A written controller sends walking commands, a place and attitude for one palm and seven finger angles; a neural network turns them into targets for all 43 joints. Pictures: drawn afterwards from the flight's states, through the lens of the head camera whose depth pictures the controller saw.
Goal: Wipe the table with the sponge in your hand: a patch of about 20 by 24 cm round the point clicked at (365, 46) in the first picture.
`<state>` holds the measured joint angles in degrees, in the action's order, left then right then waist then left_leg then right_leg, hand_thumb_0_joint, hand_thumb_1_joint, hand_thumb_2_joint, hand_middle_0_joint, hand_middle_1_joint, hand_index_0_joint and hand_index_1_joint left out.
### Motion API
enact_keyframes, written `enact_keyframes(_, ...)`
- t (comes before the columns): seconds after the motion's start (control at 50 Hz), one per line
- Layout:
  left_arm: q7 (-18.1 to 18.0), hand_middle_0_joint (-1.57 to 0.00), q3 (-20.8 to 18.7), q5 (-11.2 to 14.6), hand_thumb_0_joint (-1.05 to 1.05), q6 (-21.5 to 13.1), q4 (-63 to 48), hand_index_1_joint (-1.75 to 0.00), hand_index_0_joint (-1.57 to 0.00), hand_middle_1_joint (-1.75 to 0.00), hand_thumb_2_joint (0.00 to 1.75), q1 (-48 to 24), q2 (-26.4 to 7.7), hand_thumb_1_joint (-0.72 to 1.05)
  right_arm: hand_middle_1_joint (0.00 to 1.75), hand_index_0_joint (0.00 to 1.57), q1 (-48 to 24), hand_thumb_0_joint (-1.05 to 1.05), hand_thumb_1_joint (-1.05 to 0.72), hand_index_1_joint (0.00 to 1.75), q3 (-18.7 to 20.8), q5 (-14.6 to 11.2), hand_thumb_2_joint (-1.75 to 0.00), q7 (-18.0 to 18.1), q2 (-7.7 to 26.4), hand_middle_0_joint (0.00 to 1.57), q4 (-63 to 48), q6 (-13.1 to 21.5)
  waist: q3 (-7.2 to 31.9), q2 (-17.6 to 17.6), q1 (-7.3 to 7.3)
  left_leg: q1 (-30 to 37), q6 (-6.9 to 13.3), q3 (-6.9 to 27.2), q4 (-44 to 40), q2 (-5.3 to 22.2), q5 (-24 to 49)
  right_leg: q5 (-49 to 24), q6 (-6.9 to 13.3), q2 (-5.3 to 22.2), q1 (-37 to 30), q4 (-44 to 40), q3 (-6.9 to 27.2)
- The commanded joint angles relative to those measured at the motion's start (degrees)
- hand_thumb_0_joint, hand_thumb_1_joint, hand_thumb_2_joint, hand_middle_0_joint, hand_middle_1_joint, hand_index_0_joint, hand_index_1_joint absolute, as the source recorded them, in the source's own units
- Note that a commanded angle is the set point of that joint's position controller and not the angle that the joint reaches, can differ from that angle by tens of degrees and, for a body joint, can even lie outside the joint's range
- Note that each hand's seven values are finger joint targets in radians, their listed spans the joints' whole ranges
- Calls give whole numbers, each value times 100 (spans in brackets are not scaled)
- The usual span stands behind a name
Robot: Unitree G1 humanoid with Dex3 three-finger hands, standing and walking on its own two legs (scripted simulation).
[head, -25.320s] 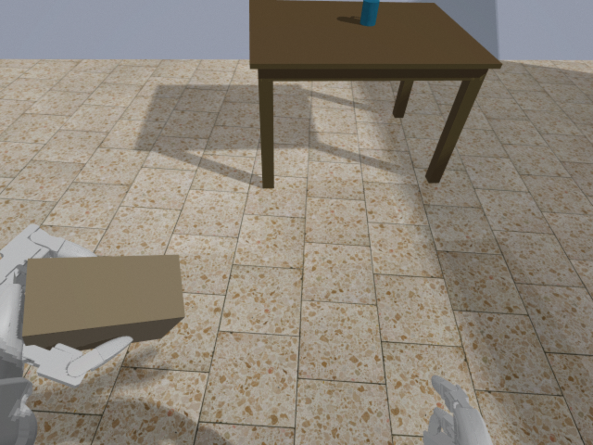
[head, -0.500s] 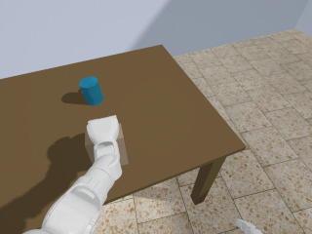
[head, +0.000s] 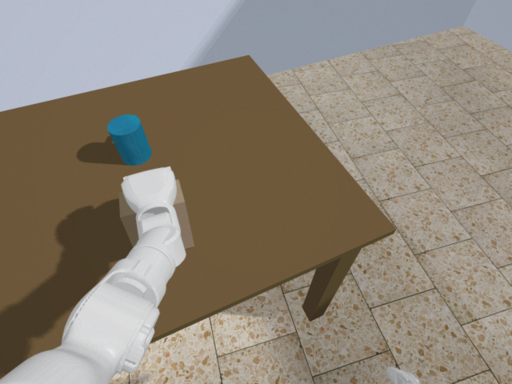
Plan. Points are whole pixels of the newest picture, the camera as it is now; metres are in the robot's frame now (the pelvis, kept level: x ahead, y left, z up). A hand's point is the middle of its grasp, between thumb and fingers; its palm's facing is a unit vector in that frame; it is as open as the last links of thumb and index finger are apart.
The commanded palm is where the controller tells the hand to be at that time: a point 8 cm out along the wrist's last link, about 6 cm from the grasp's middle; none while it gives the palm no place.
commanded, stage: wipe forward along the third lane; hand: left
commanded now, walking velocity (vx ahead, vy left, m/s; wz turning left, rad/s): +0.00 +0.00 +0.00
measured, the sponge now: (161, 228) +0.41 +0.19 -0.05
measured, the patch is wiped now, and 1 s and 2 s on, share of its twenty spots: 1.00 1.00 1.00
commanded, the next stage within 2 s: wipe back along the third lane in 0.50 s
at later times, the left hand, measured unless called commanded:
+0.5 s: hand (145, 186) +0.47 +0.22 +0.00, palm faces -0.11 -0.01 -0.99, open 10.7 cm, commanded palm +0.46 +0.22 +0.04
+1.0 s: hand (145, 188) +0.47 +0.22 +0.00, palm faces -0.08 +0.00 -1.00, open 10.7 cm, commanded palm +0.43 +0.19 +0.04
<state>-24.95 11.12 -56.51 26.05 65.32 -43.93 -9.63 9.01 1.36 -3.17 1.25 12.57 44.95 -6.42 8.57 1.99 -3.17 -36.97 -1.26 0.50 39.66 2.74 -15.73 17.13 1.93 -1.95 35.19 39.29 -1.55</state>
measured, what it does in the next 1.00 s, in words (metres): stands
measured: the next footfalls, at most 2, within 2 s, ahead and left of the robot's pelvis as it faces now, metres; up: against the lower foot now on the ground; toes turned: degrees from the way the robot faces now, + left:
none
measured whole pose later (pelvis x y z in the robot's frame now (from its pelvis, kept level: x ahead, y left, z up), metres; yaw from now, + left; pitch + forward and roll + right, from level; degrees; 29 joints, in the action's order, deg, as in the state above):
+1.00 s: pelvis +0.03 +0.04 +0.00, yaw -1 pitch +16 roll -2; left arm -25.1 14.5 -55.1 28.0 64.9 -46.1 -10.2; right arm 12.9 2.3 -2.7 -2.7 11.4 45.5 -7.7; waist 10.6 1.9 -2.8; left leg -38.5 1.0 -0.5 41.8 1.9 -19.6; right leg 18.5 -0.6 -1.1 34.8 37.1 -0.5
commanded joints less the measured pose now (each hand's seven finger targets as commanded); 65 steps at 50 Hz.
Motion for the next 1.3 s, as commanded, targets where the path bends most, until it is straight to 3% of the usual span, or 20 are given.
enact_keyframes(0.0, -65, -120, -200, -164, 0, 123, -256, -160, -120, -160, 130, -1922, -1209, 10, 30, 20, -34, 0, -90, 30, 213, 3, -90, 41, 834, 20, -579, 191, 1420, -553, -115, 688, 333, -187, -304, -262, 164, -780, -67, 74, -643, -781, 123)
enact_keyframes(0.04, -41, -120, -123, -194, 0, 118, -210, -160, -120, -160, 130, -1984, -1122, 10, 30, 20, 43, 0, -90, 30, 219, 17, -90, 32, 834, 20, -564, 205, 1467, -512, -180, 695, 343, -205, -266, -256, 233, -907, -72, 70, -621, -773, 130)
enact_keyframes(0.08, -7, -120, -249, -225, 0, 81, -159, -160, -120, -160, 130, -1994, -1310, 10, 30, 20, 131, 0, -90, 30, 228, 19, -90, 30, 863, 20, -561, 208, 1628, -529, -164, 698, 340, -182, -213, -253, 386, -1106, -67, 63, -689, -688, 123)
enact_keyframes(0.12, 31, -120, -66, -233, 0, 75, -177, -160, -120, -160, 130, -2068, -1095, 10, 30, 20, 176, 0, -90, 30, 225, 18, -90, 7, 843, 20, -569, 204, 1573, -371, -220, 754, 335, -190, -216, -235, 426, -1118, -53, 43, -563, -685, 79)
enact_keyframes(0.22, 62, -120, -296, -234, 0, 14, -49, -160, -120, -160, 130, -2030, -1360, 10, 30, 20, 354, 0, -90, 30, 253, 37, -90, -28, 898, 20, -552, 204, 1742, -511, -204, 662, 340, -175, -131, -230, 602, -1393, -52, 24, -663, -595, 64)
enact_keyframes(0.28, 60, -120, -236, -191, 0, -17, -41, -160, -120, -160, 130, -2089, -1217, 10, 30, 20, 429, 0, -90, 30, 278, 44, -90, -61, 895, 20, -531, 217, 1719, -397, -235, 721, 341, -165, -112, -216, 727, -1460, -31, -6, -555, -561, 18)
enact_keyframes(0.34, 73, -120, -361, -217, 0, 5, 21, -160, -120, -160, 130, -2187, -1475, 10, 30, 20, 487, 0, -90, 30, 269, 47, -90, -63, 942, 20, -506, 213, 1706, -515, -266, 629, 348, -177, -112, -210, 664, -1427, -52, -6, -584, -592, 42)
enact_keyframes(0.42, 96, -120, -300, -300, 0, 3, 128, -160, -120, -160, 130, -2497, -1521, 10, 30, 20, 602, 0, -90, 30, 265, 52, -90, -82, 962, 20, -469, 232, 1636, -339, -352, 646, 347, -118, -107, -183, 657, -1230, -22, -40, -323, -533, -21)
enact_keyframes(0.52, 136, -120, -458, -348, 0, -19, 240, -160, -120, -160, 130, -2946, -1927, 10, 30, 20, 748, 0, -90, 30, 254, 61, -90, -72, 1018, 20, -435, 275, 1722, -207, -451, 580, 355, -98, -52, -167, 592, -1088, -33, -53, -220, -498, 6)
enact_keyframes(0.58, 188, -120, -359, -382, 0, -43, 355, -160, -120, -160, 130, -2903, -1726, 10, 30, 20, 863, 0, -90, 30, 285, 83, -90, -113, 1004, 20, -425, 309, 1829, -25, -450, 711, 341, -50, 13, -142, 769, -1107, 11, -99, -24, -385, -64)
enact_keyframes(0.66, 275, -120, -183, -225, 0, -144, 153, -160, -120, -160, 130, -2298, -1102, 10, 30, 20, 864, 0, -90, 30, 357, 99, -90, -212, 916, 20, -528, 290, 2338, 12, -277, 1047, 307, -32, 79, -108, 1273, -1500, 48, -148, -200, -308, -117)
enact_keyframes(0.74, 235, -120, -3, 11, 0, -155, -5, -160, -120, -160, 130, -1798, -646, 10, 30, 20, 757, 0, -90, 30, 371, 83, -90, -276, 888, 20, -562, 220, 2108, -318, -193, 1070, 297, -52, 7, -85, 1266, -1542, 35, -170, -271, -413, -173)
enact_keyframes(0.8, 157, -120, 145, 175, 0, -52, -138, -160, -120, -160, 130, -1598, -330, 10, 30, 20, 616, 0, -90, 30, 368, 58, -90, -321, 857, 20, -561, 189, 1927, -227, -112, 1165, 280, -50, -101, -90, 1354, -1575, 58, -165, -323, -464, -213)
enact_keyframes(0.86, 129, -120, 321, 235, 0, 76, -219, -160, -120, -160, 130, -1695, -43, 10, 30, 20, 429, 0, -90, 30, 367, 30, -90, -352, 816, 20, -519, 135, 1712, -182, -136, 1326, 272, -5, -206, -62, 1391, -1506, 89, -158, -274, -521, -247)
enact_keyframes(0.92, 159, -120, 474, 205, 0, 168, -272, -160, -120, -160, 130, -1436, 130, 10, 30, 20, 320, 0, -90, 30, 362, 42, -90, -378, 801, 20, -541, 54, 1662, -267, -68, 1450, 265, -3, -269, -78, 1410, -1495, 110, -158, -369, -584, -285)
enact_keyframes(1.04, 177, -120, 465, 126, 0, 212, -411, -160, -120, -160, 130, -1350, 96, 10, 30, 20, 61, 0, -90, 30, 310, 40, -90, -330, 775, 20, -615, -86, 1511, -435, -17, 1500, 262, -13, -358, -124, 1393, -1604, 123, -120, -585, -634, -264)
enact_keyframes(1.1, 178, -120, 554, 141, 0, 191, -612, -160, -120, -160, 130, -1025, 290, 10, 30, 20, -45, 0, -90, 30, 315, 57, -90, -354, 733, 20, -699, -141, 1680, -352, 89, 1669, 252, -44, -324, -141, 1698, -1916, 147, -111, -762, -592, -270)
enact_keyframes(1.2, 191, -120, 631, 143, 0, 265, -885, -160, -120, -160, 130, -647, 357, 10, 30, 20, -240, 0, -90, 30, 305, 54, -90, -344, 721, 20, -804, -247, 1656, -573, 147, 1704, 265, -107, -325, -193, 1853, -2345, 127, -65, -1107, -640, -236)
enact_keyframes(1.28, 256, -120, 803, 126, 0, 361, -1199, -160, -120, -160, 130, -458, 445, 10, 30, 20, -421, 0, -90, 30, 288, 38, -90, -365, 716, 20, -879, -329, 1559, -480, 176, 1782, 264, -120, -337, -227, 1976, -2578, 143, -39, -1260, -661, -221)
